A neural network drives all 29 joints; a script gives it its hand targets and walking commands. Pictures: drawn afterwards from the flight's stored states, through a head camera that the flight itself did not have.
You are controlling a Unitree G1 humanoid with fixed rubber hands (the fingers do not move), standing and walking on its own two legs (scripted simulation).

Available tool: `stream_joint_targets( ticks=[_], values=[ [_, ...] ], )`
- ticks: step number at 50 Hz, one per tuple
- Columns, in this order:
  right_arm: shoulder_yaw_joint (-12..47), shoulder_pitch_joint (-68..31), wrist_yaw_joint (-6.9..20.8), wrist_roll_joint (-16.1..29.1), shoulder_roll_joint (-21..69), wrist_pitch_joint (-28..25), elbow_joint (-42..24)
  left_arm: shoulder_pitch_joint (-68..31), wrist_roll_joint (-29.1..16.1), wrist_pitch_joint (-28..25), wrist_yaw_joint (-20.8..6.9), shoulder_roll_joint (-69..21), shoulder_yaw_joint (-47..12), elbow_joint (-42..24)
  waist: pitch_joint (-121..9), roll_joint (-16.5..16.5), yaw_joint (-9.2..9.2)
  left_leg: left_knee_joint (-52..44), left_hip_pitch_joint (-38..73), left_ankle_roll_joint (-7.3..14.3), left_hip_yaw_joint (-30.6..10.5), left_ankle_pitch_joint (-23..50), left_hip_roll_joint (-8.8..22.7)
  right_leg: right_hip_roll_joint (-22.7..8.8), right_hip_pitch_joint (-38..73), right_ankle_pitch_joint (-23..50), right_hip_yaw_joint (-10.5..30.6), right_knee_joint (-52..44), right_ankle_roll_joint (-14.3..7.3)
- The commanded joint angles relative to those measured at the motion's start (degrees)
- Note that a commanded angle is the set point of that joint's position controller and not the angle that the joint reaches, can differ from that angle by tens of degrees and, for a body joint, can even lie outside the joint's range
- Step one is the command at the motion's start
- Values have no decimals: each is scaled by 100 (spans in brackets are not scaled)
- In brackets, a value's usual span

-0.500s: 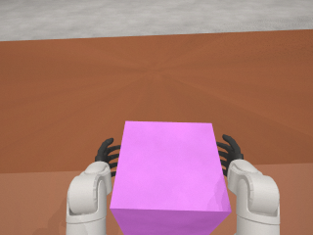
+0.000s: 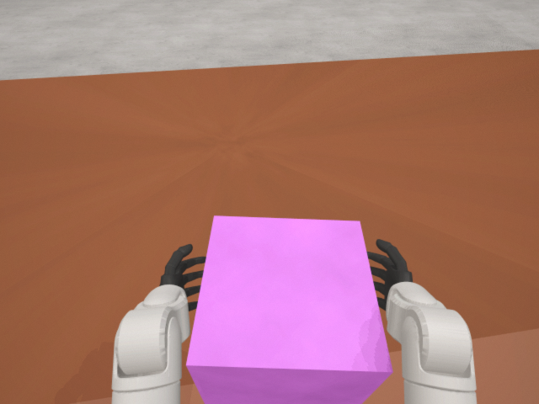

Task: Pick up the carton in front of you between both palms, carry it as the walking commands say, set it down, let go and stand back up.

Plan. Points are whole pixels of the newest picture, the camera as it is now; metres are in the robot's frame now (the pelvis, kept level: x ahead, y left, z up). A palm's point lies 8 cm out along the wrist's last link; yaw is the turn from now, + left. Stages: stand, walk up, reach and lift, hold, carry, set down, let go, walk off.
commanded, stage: carry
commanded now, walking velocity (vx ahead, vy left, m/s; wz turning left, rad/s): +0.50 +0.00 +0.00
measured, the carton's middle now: (282, 323) +0.26 +0.00 -0.02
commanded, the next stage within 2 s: none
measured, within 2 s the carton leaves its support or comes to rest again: neither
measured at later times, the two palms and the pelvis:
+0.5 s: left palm (204, 104) +0.68 +0.15 +0.09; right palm (343, 93) +0.71 -0.15 +0.09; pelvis +0.32 -0.04 -0.01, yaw +4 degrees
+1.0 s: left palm (217, 64) +0.96 +0.15 +0.03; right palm (325, 61) +0.96 -0.15 +0.04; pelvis +0.59 +0.00 -0.04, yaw +2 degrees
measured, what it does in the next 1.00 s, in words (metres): goes down: right foot, then left foot 0.04 m lower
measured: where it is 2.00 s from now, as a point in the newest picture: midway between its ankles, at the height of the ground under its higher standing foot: (278, 299)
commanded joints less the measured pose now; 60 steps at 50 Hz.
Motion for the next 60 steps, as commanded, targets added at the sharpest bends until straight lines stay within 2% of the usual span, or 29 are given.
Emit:
stream_joint_targets(
  ticks=[1, 6, 11, 14, 16, 17, 18, 19, 20, 21, 22, 24, 28, 31, 34, 37, 38, 39, 40, 41, 42, 44, 45, 46, 49, 56, 58, 59, 60],
  values=[
    [4401, -2780, 1549, 2574, 5648, -123, -487, -3112, -2448, -389, -1446, -5486, -4389, -594, -2143, 599, 82, -1152, 2260, 304, -1797, 1168, 1575, -180, -885, 384, 55, -428, 12],
    [4355, -3078, 1532, 2562, 5040, -227, -280, -3535, -2384, -498, -1280, -5013, -4420, -460, -1668, 785, 41, -1106, 2498, 389, -1181, 1772, 1298, -104, -1431, 1011, -351, -1760, 100],
    [4090, -4308, 1296, 2556, 4249, -151, 68, -4880, -2559, -369, -1150, -4320, -4201, -119, -1225, 872, -144, -981, 2231, 344, -855, 2045, 1104, 186, -915, 1758, -703, -3054, -171],
    [3821, -4978, 1161, 2590, 4075, -10, 569, -5442, -2648, -212, -1085, -4061, -3826, 400, -1349, 957, 55, -347, 2347, 144, -682, 3001, 1146, 339, -98, 1694, -729, -3404, -393],
    [3638, -5487, 1098, 2620, 4066, 87, 937, -5728, -2664, -147, -1069, -4005, -3499, 911, -2026, 499, 490, 1552, 2066, -165, -178, 3368, 729, 761, 1651, 1475, -1110, -3900, -361],
    [3521, -5813, 1065, 2628, 4060, 122, 1108, -5877, -2661, -123, -1082, -4013, -3299, 1121, -2458, -145, 689, 2953, 1078, -226, -328, 1871, 539, -47, 2841, 886, -43, -3859, -392],
    [3452, -6009, 1025, 2643, 4317, 174, 1276, -6188, -2641, -119, -1090, -3869, -3145, 1321, -3037, -1623, 490, 4637, -951, -463, -688, -606, -348, -1598, 4247, 430, 2981, -4323, -1333],
    [3296, -6250, 999, 2601, 4324, 195, 1442, -6355, -2809, -110, -1105, -4170, -3121, 1567, -2962, -1723, 615, 5468, -1817, -350, -1338, -1789, -504, -1681, 4363, 644, 3623, -4811, -1513],
    [3271, -6581, 980, 2651, 4582, 185, 1575, -6746, -2933, -147, -1133, -4390, -3124, 1485, -2771, -1412, 599, 5736, -2128, -165, -1578, -1674, -253, -1515, 4206, 1500, 3049, -4529, -1426],
    [3192, -6749, 969, 2690, 4819, 172, 1673, -7099, -3093, -158, -1157, -4737, -3173, 1431, -2702, -604, 571, 5461, -2102, -92, -1650, -1393, -92, -1358, 3870, 2213, 2534, -4330, -1279],
    [3143, -6948, 953, 2723, 5059, 143, 1697, -7552, -3230, -189, -1186, -5022, -3187, 1328, -2618, -254, 514, 5062, -1980, -80, -1621, -1174, 39, -1261, 3436, 2418, 2147, -4353, -1154],
    [3010, -7225, 907, 2711, 5378, 113, 1752, -8165, -3382, -215, -1206, -5409, -3143, 1230, -2700, -287, 462, 4460, -1644, -123, -1581, -980, 110, -1190, 3072, 2613, 1716, -4483, -1044],
    [2851, -7067, 819, 2536, 5620, 106, 1933, -8160, -3349, -189, -1191, -5676, -3022, 1281, -2692, -582, 533, 3082, -2131, -269, -1254, -773, -19, -1033, 3674, 5836, 929, -3915, -1076],
    [2836, -6815, 775, 2385, 5673, 98, 1777, -7894, -3183, -137, -1192, -5718, -2972, 1181, -2904, -692, 627, 1923, -2065, -284, -860, 522, -336, -594, 4053, 6593, 317, -3508, -855],
    [2944, -6680, 779, 2292, 5604, 132, 1371, -7545, -3012, -114, -1170, -5651, -3086, 955, -2774, -715, 708, 504, -1270, -283, -578, 1735, -639, -192, 3833, 5923, -177, -3222, -693],
    [3099, -6393, 886, 2293, 5464, 172, 1173, -7169, -2880, -108, -1173, -5512, -3295, 962, -2703, -512, 263, -983, 607, -225, -651, 3491, -418, -40, 3015, 4370, -409, -2245, -370],
    [3146, -6310, 943, 2303, 5384, 185, 1146, -7084, -2862, -109, -1189, -5448, -3390, 1024, -2692, -252, 72, -983, 1495, -276, -812, 4263, -68, 78, 2402, 3439, -426, -1779, -212],
    [3156, -6317, 1014, 2342, 5202, 219, 1124, -6960, -2848, -101, -1202, -5363, -3436, 1120, -2782, 442, -11, -211, 2571, -367, -1634, 7134, 801, 372, 1352, 1220, -455, -1049, -83],
    [3113, -6224, 1064, 2251, 4999, 276, 1318, -6935, -2849, -28, -1182, -5431, -3550, 1171, -3354, 1353, 0, 995, 4116, 449, -2826, 10052, 1950, 782, -34, -1758, 104, -358, 156],
    [3105, -6079, 1105, 2319, 4936, 288, 1446, -6857, -2795, 22, -1145, -5311, -3470, 1226, -3742, 1512, -151, 1180, 4635, 1098, -3096, 9729, 2317, 748, -726, -2126, 571, 233, 161],
    [3140, -5891, 1155, 2411, 5098, 269, 1454, -6782, -2741, 29, -1111, -5282, -3428, 1137, -3834, 1342, -219, 928, 4420, 1200, -3082, 8409, 2132, 623, -891, -1958, 718, 129, 91],
    [3335, -6360, 1229, 2683, 5431, 227, 953, -7026, -2703, -55, -1053, -5453, -3431, 835, -3676, 553, -63, 564, 3744, 860, -2920, 6950, 1725, 392, -598, -1180, 729, -1032, 72],
    [3469, -6646, 1256, 2846, 5618, 200, 688, -7139, -2674, -112, -1018, -5426, -3451, 670, -3524, 413, -92, 322, 3237, 539, -2753, 7285, 1541, 451, -36, -992, 531, -1495, 109],
    [3593, -6883, 1252, 2935, 5637, 159, 505, -7229, -2710, -153, -989, -5530, -3555, 545, -3550, 681, -81, 427, 3302, 505, -2675, 7579, 1511, 520, 27, -943, 514, -1800, 149],
    [3769, -6909, 1224, 3079, 5658, 91, 252, -7004, -2669, -268, -867, -5505, -3637, 398, -3829, 713, -135, 530, 3566, 338, -2348, 7424, 1253, 614, -41, -211, 316, -2034, 173],
    [3778, -6210, 1239, 2910, 5237, 60, 627, -6486, -2483, -278, -843, -5061, -3670, 461, -3503, 733, -176, 935, 3351, 561, -1910, 6341, 926, 588, 16, 913, 107, -3427, 73],
    [3754, -5988, 1249, 2795, 5183, 76, 984, -6336, -2462, -214, -954, -5004, -3618, 702, -3317, 590, 63, 1199, 2309, 393, -1638, 5253, 706, 376, 1142, 2371, 155, -4381, -90],
    [3734, -5926, 1245, 2734, 5168, 76, 1196, -6326, -2488, -177, -1028, -4963, -3574, 846, -3248, 309, 156, 1302, 1307, 202, -1593, 3679, 522, -75, 2010, 4290, 597, -4140, -305],
    [3681, -5947, 1248, 2690, 5210, 105, 1350, -6332, -2476, -169, -1095, -4894, -3517, 1048, -3358, -278, 223, 1372, 302, -171, -1582, 1897, 219, -868, 2813, 7049, 1278, -3240, -891]
  ],
)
